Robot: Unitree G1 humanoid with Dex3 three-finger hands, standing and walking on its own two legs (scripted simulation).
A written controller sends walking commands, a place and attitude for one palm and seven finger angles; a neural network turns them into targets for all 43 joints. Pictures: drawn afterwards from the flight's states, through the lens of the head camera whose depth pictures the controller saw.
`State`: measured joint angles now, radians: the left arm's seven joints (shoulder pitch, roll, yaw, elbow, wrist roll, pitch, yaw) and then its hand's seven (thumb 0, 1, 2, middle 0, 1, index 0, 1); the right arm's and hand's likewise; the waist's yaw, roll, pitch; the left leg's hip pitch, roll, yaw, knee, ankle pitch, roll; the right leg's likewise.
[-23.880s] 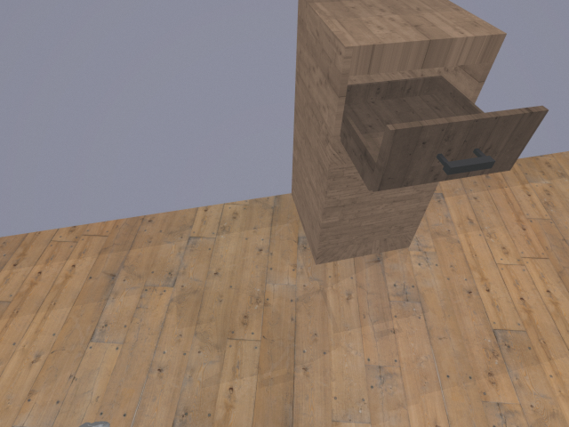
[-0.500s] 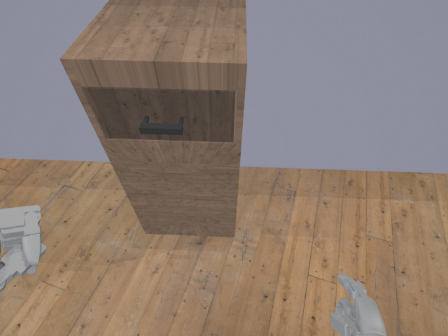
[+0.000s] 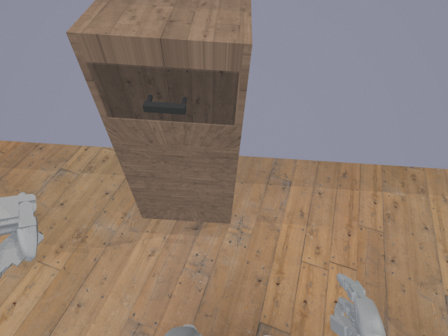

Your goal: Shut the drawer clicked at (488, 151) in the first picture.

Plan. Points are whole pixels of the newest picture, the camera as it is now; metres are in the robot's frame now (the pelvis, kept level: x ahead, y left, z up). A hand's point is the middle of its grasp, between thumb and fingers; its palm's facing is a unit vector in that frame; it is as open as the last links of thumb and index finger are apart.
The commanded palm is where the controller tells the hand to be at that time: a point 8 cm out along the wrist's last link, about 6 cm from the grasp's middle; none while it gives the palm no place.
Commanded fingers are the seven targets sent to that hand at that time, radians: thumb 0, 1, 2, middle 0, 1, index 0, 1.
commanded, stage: step back with the hand held close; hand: left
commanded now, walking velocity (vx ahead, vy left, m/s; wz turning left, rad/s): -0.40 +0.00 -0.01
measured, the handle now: (166, 103) +0.68 +0.20 -0.01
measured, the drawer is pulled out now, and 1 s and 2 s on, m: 0.00 0.00 0.00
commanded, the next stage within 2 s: stop stepping back and stand still in 0.46 s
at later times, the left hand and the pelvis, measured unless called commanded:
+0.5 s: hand (37, 292) +0.14 +0.20 +0.18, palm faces +0.20 -0.84 -0.51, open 3.2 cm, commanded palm +0.06 +0.26 +0.19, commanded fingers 0.00 0.90 0.90 -1.40 -1.60 -1.40 -1.60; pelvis -0.08 -0.01 +0.01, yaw -4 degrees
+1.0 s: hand out of the picture +0.02 +0.24 +0.18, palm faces +0.36 -0.85 -0.38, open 3.2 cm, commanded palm -0.02 +0.28 +0.19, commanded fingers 0.00 0.90 0.90 -1.40 -1.60 -1.40 -1.60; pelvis -0.16 +0.01 +0.00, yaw -2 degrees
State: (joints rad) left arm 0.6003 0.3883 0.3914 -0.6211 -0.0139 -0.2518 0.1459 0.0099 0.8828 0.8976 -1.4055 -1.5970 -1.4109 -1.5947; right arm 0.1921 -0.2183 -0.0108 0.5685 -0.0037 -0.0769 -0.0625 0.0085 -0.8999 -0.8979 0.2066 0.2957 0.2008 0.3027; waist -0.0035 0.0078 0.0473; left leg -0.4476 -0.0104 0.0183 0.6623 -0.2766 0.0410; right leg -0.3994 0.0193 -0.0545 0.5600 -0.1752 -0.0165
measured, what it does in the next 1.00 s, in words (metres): walks backwards: right foot, then left foot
